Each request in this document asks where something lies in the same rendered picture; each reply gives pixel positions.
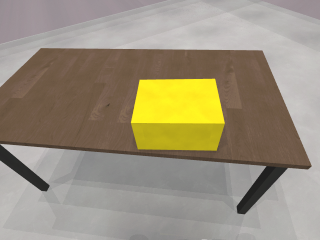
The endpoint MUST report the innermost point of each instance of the carton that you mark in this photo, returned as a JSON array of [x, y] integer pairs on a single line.
[[177, 114]]

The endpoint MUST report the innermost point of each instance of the table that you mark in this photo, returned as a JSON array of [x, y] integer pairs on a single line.
[[83, 99]]

